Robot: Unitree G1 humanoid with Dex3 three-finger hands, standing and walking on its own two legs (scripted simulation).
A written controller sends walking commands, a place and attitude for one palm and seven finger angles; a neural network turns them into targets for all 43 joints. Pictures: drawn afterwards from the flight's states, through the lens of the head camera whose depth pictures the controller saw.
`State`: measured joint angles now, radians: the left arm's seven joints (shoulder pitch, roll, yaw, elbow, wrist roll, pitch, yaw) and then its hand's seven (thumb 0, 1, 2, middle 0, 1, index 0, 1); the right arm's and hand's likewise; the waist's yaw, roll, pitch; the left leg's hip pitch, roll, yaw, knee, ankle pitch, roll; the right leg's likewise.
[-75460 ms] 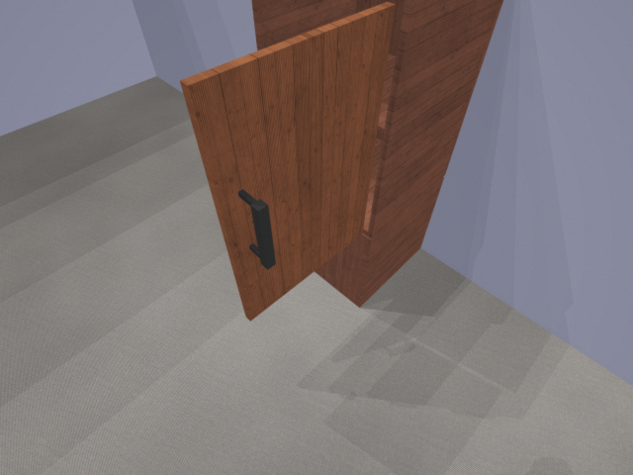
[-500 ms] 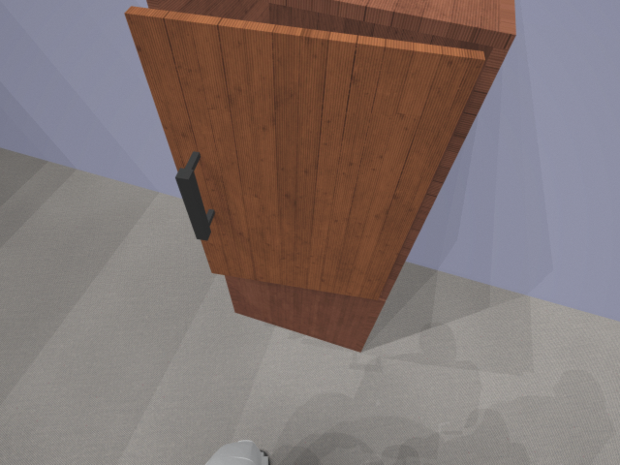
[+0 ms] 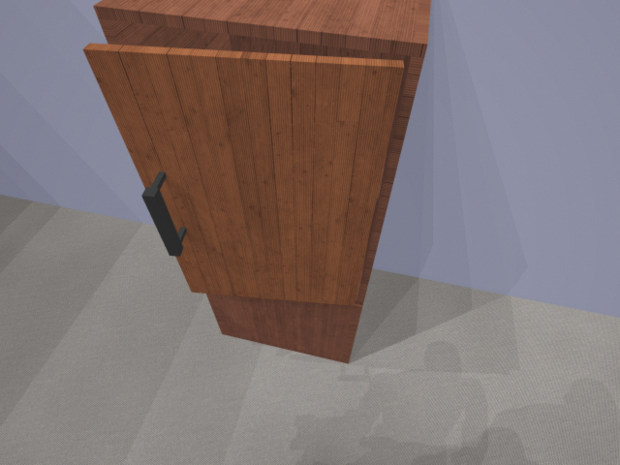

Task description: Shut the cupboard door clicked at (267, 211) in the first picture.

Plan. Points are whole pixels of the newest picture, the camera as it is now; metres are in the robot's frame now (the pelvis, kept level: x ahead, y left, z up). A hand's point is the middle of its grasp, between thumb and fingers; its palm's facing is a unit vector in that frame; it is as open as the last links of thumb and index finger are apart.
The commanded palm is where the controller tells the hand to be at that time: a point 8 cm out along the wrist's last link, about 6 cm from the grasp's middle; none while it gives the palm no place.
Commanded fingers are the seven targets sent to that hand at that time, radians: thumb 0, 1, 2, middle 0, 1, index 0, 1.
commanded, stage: come to a stop and stand still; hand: left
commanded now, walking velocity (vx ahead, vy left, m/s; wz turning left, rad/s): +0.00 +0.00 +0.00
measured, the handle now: (168, 215) +0.51 +0.27 -0.02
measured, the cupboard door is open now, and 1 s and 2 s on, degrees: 8 8 8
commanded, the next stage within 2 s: look again from close up in 0.18 s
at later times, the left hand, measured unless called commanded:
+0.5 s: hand out of the picture +0.03 +0.22 -0.16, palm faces +0.01 -0.96 -0.27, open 7.4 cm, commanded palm none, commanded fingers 0.00 0.90 0.90 -0.20 -0.30 -0.20 -0.30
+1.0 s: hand out of the picture -0.03 +0.22 -0.16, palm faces +0.00 -0.98 -0.21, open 7.4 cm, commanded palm none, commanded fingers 0.00 0.90 0.90 -0.20 -0.30 -0.20 -0.30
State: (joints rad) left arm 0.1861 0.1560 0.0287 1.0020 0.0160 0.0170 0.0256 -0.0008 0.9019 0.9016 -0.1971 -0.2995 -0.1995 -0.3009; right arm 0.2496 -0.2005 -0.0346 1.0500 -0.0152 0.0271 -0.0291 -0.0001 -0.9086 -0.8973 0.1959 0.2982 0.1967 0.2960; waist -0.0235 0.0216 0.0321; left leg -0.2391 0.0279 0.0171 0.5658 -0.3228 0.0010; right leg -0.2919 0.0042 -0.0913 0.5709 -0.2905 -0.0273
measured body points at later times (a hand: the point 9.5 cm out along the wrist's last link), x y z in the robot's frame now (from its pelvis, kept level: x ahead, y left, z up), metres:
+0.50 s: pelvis -0.02 +0.01 +0.01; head -0.03 +0.01 +0.46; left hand +0.03 +0.27 -0.13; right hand +0.03 -0.26 -0.13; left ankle -0.02 +0.12 -0.73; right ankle +0.01 -0.10 -0.73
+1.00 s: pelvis -0.03 +0.03 +0.01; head -0.04 +0.04 +0.46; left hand -0.02 +0.27 -0.15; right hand -0.01 -0.21 -0.14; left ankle -0.02 +0.12 -0.73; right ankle +0.01 -0.10 -0.73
